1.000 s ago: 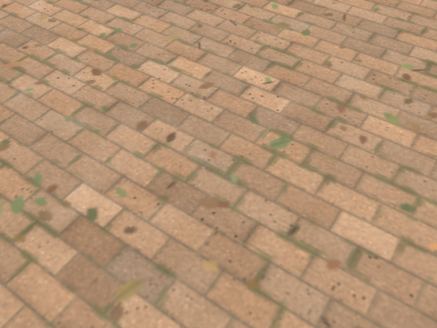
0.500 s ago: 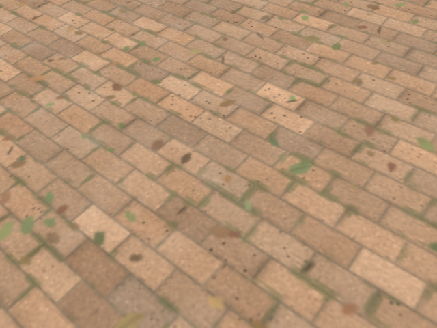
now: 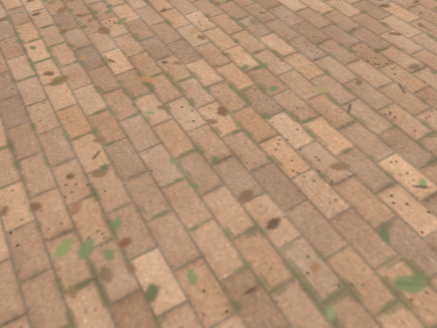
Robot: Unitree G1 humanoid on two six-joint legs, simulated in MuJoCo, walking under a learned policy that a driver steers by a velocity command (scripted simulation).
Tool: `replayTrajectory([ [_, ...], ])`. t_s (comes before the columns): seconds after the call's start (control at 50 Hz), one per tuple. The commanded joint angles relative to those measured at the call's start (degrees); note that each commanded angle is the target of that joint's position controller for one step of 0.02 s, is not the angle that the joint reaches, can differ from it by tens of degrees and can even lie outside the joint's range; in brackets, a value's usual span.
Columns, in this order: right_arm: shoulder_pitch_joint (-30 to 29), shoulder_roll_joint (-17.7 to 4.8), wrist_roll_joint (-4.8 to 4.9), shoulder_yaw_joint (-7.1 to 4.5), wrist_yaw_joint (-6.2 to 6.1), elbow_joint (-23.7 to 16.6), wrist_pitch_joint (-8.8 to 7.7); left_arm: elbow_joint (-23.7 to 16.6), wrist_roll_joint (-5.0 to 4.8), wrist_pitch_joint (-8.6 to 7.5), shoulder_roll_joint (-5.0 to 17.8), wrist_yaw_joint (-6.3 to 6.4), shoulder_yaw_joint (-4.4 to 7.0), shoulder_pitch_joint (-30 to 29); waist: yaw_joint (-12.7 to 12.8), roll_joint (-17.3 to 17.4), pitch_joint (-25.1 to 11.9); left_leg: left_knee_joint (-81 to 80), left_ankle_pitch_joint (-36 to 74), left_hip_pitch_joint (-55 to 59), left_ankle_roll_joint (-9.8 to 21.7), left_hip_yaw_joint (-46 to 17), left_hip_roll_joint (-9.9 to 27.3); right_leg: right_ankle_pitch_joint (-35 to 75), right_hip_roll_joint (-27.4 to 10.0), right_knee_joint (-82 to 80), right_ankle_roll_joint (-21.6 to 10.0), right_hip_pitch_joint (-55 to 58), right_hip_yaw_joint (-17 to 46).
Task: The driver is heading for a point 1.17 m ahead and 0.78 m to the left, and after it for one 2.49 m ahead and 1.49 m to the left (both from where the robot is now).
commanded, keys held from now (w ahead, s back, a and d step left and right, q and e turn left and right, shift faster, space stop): w+q+shift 1.00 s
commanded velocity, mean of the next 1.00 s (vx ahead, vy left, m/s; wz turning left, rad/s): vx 0.99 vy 0.00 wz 0.98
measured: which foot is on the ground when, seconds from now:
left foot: down 0.00-0.26, up 0.28-0.72, down 0.74-1.00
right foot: up 0.00-0.24, down 0.26-0.74, up 0.76-1.00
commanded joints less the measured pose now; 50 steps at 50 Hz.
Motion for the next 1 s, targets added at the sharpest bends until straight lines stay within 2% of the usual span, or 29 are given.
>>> replayTrajectory([
  [0.02, -8.52, -5.69, 0.24, -0.60, -1.41, -7.93, -2.11, -4.22, 0.99, 1.15, 8.64, 0.61, 2.29, 5.89, 7.58, -6.59, 3.65, -25.55, -11.90, -3.59, 9.79, -31.42, 14.99, 1.83, -4.09, -11.17, 3.71, -10.89, 0.11],
  [0.06, -7.09, -6.52, 0.96, -0.78, -2.99, -8.19, -2.26, -7.97, 2.78, 1.49, 7.50, 1.34, 1.75, -3.06, 4.60, -5.18, 5.68, -25.96, -2.56, -12.15, 8.71, -23.84, 11.01, 10.94, -3.23, -25.11, 6.03, -4.60, -3.80],
  [0.08, -6.01, -6.93, 1.41, -0.98, -3.69, -7.97, -2.13, -9.56, 2.86, 1.47, 5.72, 1.30, 1.28, -6.92, 2.92, -3.51, 5.37, -24.46, 0.40, -14.46, 7.23, -20.67, 8.76, 17.57, -2.05, -32.69, 6.57, -0.13, -4.85],
  [0.12, -3.02, -8.31, 2.02, -1.60, -4.04, -7.15, -1.58, -11.93, 1.44, 1.61, 3.53, 1.16, 0.91, -11.85, -0.77, -0.31, 3.11, -22.24, -0.29, -14.80, 4.15, -19.04, 7.36, 25.35, 1.32, -44.20, 7.40, 7.18, -6.97],
  [0.18, -0.03, -7.34, 2.98, -1.80, -4.10, -6.18, -1.16, -13.29, -1.56, 1.60, 7.24, 1.12, 2.81, -12.94, -2.24, 4.65, 0.05, -17.09, -4.82, -2.67, 2.16, -25.26, 9.41, 23.81, 2.59, -53.09, 8.34, 8.32, -2.53],
  [0.22, -0.18, -6.55, 2.69, -2.02, -4.16, -6.28, -0.62, -12.83, -2.33, 0.92, 10.18, 0.92, 4.40, -9.81, 0.12, 6.82, -2.11, -10.29, 2.17, 5.61, 0.69, -27.83, 11.50, 18.21, 2.38, -55.06, 6.73, 9.98, -1.88],
  [0.24, -1.54, -6.43, 1.95, -1.94, -3.84, -6.98, -0.34, -11.09, -2.42, 0.56, 12.38, 0.95, 5.94, -1.42, 5.08, 7.29, -7.03, -1.43, 12.23, 7.61, -1.12, -26.65, 10.53, 14.60, 2.50, -54.19, 4.89, 17.80, -3.04],
  [0.26, -4.33, -4.23, 0.45, -0.94, -3.13, -8.92, -0.28, -8.95, -2.13, 0.65, 14.09, 1.24, 6.77, 12.01, 12.04, 6.73, -16.19, 14.83, 15.10, 0.99, -3.65, -23.10, 8.97, 9.67, -2.71, -48.81, 2.32, 35.16, -0.15],
  [0.28, 4.13, 4.49, 0.98, 1.38, -2.67, -11.11, -0.57, -7.53, 0.84, 1.10, 18.60, 1.10, 7.33, 20.37, 8.22, -15.01, -27.70, 37.35, -14.10, -16.89, -6.13, -16.88, 3.15, -11.96, -17.75, -55.20, -5.87, 57.25, 27.56],
  [0.3, 5.59, 1.09, 4.58, 2.32, -2.87, -12.89, -0.88, -6.58, 1.25, 1.21, 18.39, -0.24, 7.24, 19.20, 6.69, -30.17, -27.57, 49.50, -15.57, -30.49, -6.41, -13.10, 7.27, -35.44, -24.67, -65.96, -9.98, 58.84, 51.51],
  [0.32, -0.29, -3.89, 4.58, 1.23, -3.43, -12.08, -0.19, -8.49, 1.05, 1.93, 12.29, 0.17, 6.21, 14.30, 8.75, -19.98, -16.83, 53.44, -9.20, -35.22, -6.87, -10.71, 10.52, -34.79, -21.59, -67.46, -7.85, 51.55, 43.42],
  [0.34, -6.04, -6.07, 2.68, 0.77, -3.29, -12.85, 0.12, -7.50, 1.00, 2.76, 10.34, 0.54, 5.63, 13.21, 9.53, -10.16, -10.37, 52.51, -5.78, -34.77, -6.91, -8.51, 12.35, -22.52, -18.94, -66.32, -5.85, 44.17, 31.51],
  [0.36, -10.60, -5.85, 1.01, 0.58, -2.99, -14.02, 0.20, -6.16, 1.57, 3.25, 10.11, 0.53, 5.51, 12.83, 9.09, -2.61, -5.81, 49.55, -3.97, -31.98, -6.65, -7.72, 14.44, -9.94, -16.08, -65.83, -4.63, 36.54, 22.20],
  [0.4, -11.05, -4.47, 2.05, 0.27, -1.96, -15.42, 1.08, -4.01, 1.96, 3.10, 7.32, 0.44, 4.60, 9.89, 5.32, -5.30, -1.57, 45.20, -2.26, -27.60, -6.45, -8.49, 17.92, -0.43, -13.20, -67.41, -4.06, 27.33, 11.80],
  [0.44, -11.20, -2.72, 2.95, 0.65, -1.56, -16.32, 2.42, -1.87, 0.71, 2.91, 5.57, 0.00, 4.18, 9.19, 3.52, -6.52, 0.32, 43.70, -2.58, -28.59, -6.31, -7.95, 19.62, 3.70, -12.93, -69.24, -3.79, 24.53, 5.61],
  [0.52, -14.28, -3.16, 1.88, 1.09, -0.95, -17.66, 2.75, -0.07, 1.42, 2.83, 8.68, 0.53, 4.75, 7.24, 1.78, -4.58, 4.68, 36.85, 7.82, -30.77, -8.04, -6.66, 20.11, 13.33, -12.48, -73.07, -3.75, 20.84, -6.80],
  [0.62, -24.66, -2.96, 1.98, 1.65, 1.30, -19.61, 1.43, 2.54, 1.50, 3.29, 13.39, 1.24, 5.32, 12.18, 5.29, -1.18, 9.15, 16.83, 18.15, -26.87, -5.37, 1.53, 17.63, 26.31, -11.31, -74.92, -0.75, 26.54, -18.44],
  [0.68, -23.88, -6.72, 2.55, -0.05, 1.85, -19.58, 0.85, 3.12, 1.56, 4.72, 17.93, 1.81, 6.09, 14.06, 1.99, -6.24, 4.25, 11.26, 13.07, -13.50, -2.57, 10.29, 9.01, 71.24, -11.25, -65.25, 0.70, 32.41, -22.37],
  [0.72, -5.89, -12.58, 3.20, -3.27, 1.38, -15.62, 1.86, 1.37, 1.10, 5.87, 20.52, 1.99, 6.84, 10.58, -8.67, -10.75, -5.34, 11.81, 6.18, 7.99, 0.64, 10.16, 5.46, 88.90, -13.19, -42.60, -0.54, 28.54, -21.75],
  [0.74, 9.28, -16.45, 2.98, -5.66, 0.49, -11.12, 2.55, -0.58, 0.30, 5.29, 19.27, 1.93, 6.55, 6.65, -15.83, -7.29, -10.54, 3.91, 11.19, 30.30, 3.87, 3.84, 6.83, 75.10, -10.17, -23.08, 0.64, 14.73, -20.87],
  [0.76, 9.55, -18.98, 3.00, -6.16, -0.83, -9.04, 3.34, -2.64, 1.32, 3.19, 8.74, 1.61, 3.76, 4.42, -11.30, 14.33, -7.13, 0.85, 16.81, 40.33, 7.09, -11.80, 13.70, -2.82, 4.23, 5.87, 2.89, -4.53, -19.26],
  [0.78, 3.21, -19.01, 0.58, -4.21, -0.24, -13.22, 1.27, -7.99, -0.82, -0.05, 6.58, 0.75, 1.91, 13.32, -1.61, 18.92, -23.52, -12.06, -13.39, 52.16, 20.73, -50.13, 25.45, -13.13, 7.01, 16.49, 2.49, -21.20, -1.50],
  [0.8, 5.02, -13.62, 0.37, -3.80, -0.38, -13.71, 0.28, -8.84, -1.50, -1.78, 12.18, 0.44, 2.57, 4.24, -6.76, 6.87, -21.69, -20.14, -24.20, 47.59, 15.88, -54.21, 25.40, -5.72, 3.23, 10.25, 0.13, -22.69, 2.78],
  [0.82, 4.24, -12.57, -0.10, -3.37, -0.14, -12.16, -0.99, -10.31, -2.60, -1.91, 11.38, 0.60, 2.56, 0.74, -3.52, 0.24, -10.10, -22.94, -20.59, 36.86, 13.53, -50.84, 24.61, -3.80, 2.22, 4.12, -0.15, -23.43, 1.31],
  [0.84, 0.05, -10.83, 0.16, -2.70, 0.04, -12.22, -1.99, -8.91, -1.33, -1.33, 10.41, 1.07, 2.33, 1.49, 0.02, -6.96, -6.42, -22.08, -14.58, 26.79, 11.29, -45.44, 22.81, -1.45, -0.89, -1.90, 0.16, -18.48, 1.87],
  [0.88, -6.31, -9.44, -0.15, -2.06, -0.66, -13.09, -2.19, -7.45, 0.48, 0.71, 10.58, 0.65, 3.05, 5.09, 5.25, -4.59, -1.26, -22.28, -6.37, 10.98, 10.48, -36.11, 17.26, 0.27, -2.51, -9.03, 2.59, -10.09, 2.28],
  [0.92, -6.61, -7.78, 1.12, -1.46, -1.69, -12.10, -1.99, -7.96, 1.24, 2.05, 10.22, 0.67, 3.14, 3.13, 5.54, -3.58, 2.02, -23.37, -1.81, 3.14, 9.82, -29.88, 14.79, 0.38, -3.52, -17.66, 4.79, -7.66, 0.41],
  [0.96, -5.74, -7.96, 1.59, -1.45, -3.12, -11.26, -1.72, -11.02, 2.32, 2.17, 7.57, 0.66, 2.15, -5.17, 2.91, -2.92, 5.03, -24.11, 3.19, -4.67, 8.63, -24.17, 11.29, 9.70, -1.96, -29.24, 6.53, -4.23, -3.11],
  [1.0, -5.35, -8.82, 1.76, -1.85, -3.90, -10.27, -0.96, -12.72, 2.20, 2.05, 4.90, 0.06, 1.51, -10.57, 0.17, -0.50, 5.05, -22.26, 2.59, -10.28, 5.22, -19.87, 7.82, 22.26, 0.80, -41.94, 7.08, 3.85, -5.31],
])
Next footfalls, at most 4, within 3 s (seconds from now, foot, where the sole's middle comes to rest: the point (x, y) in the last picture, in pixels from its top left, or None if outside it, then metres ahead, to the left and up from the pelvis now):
0.26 right None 0.46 -0.18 -0.75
0.74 left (154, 270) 0.70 0.24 -0.75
1.18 right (110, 180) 1.09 0.45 -0.75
1.66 left None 0.93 0.94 -0.75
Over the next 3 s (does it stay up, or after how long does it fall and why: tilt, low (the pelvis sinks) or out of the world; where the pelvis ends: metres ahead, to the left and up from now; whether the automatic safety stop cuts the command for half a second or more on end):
stays up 1.51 1.51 0.00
